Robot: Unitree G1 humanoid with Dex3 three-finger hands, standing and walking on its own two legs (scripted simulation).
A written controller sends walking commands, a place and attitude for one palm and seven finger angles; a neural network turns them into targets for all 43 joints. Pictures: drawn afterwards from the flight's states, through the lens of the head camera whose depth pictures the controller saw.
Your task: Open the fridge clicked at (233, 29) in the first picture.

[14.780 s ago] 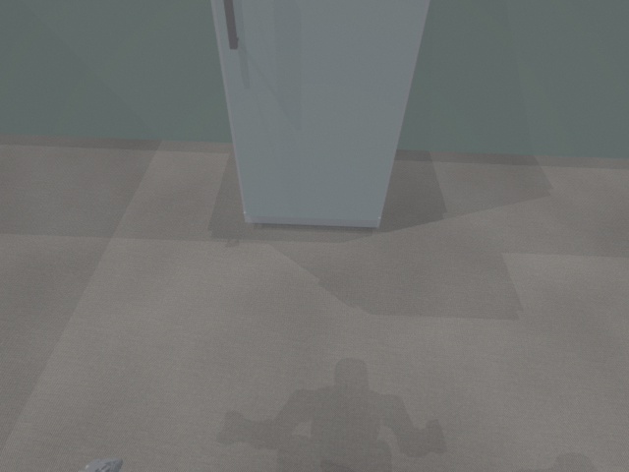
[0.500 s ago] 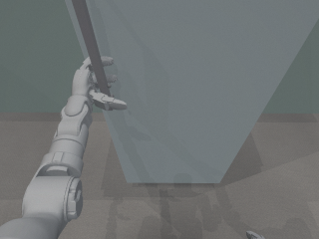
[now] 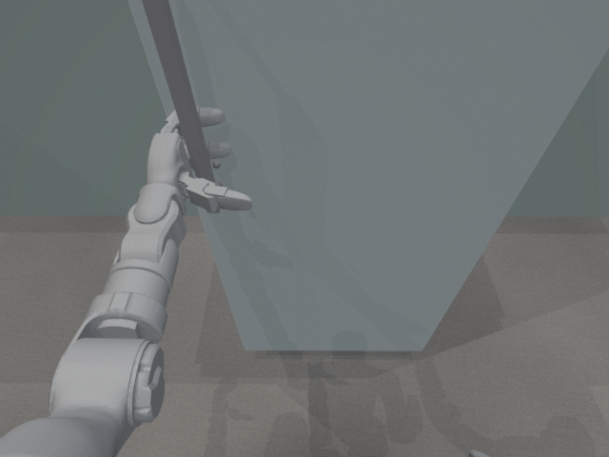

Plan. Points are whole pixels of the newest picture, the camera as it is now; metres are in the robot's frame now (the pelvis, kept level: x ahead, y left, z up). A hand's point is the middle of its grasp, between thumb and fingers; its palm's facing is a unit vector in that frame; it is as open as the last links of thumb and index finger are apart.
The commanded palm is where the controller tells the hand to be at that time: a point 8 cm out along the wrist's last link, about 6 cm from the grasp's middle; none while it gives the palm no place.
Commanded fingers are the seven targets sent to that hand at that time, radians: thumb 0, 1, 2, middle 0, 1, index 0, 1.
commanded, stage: slide the fingers in behind the handle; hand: left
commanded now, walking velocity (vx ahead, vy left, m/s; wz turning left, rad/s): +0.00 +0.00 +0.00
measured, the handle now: (188, 97) +0.50 +0.15 +0.23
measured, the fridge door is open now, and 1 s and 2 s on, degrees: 0 0 10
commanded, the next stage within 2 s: grip the handle and tug to test in 0.04 s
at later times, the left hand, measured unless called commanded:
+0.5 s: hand (214, 166) +0.44 +0.12 +0.16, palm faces +0.01 -1.00 -0.01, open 11.2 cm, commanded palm +0.41 +0.17 +0.16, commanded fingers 0.00 0.39 0.68 -0.40 -1.33 -0.40 -1.33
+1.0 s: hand (211, 166) +0.44 +0.13 +0.16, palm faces +0.01 -1.00 +0.00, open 5.5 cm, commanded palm +0.41 +0.17 +0.16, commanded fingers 0.00 0.90 0.90 -0.45 -1.40 -0.45 -1.40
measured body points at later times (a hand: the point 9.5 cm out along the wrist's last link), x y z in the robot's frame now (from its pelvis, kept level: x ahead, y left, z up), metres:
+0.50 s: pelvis +0.02 +0.00 +0.00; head +0.03 -0.01 +0.45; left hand +0.44 +0.18 +0.16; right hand +0.12 -0.25 -0.11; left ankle +0.02 +0.12 -0.73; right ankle -0.03 -0.11 -0.73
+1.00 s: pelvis +0.02 +0.00 +0.00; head +0.03 -0.02 +0.45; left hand +0.43 +0.18 +0.16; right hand +0.12 -0.26 -0.11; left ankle +0.02 +0.12 -0.73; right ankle -0.03 -0.11 -0.73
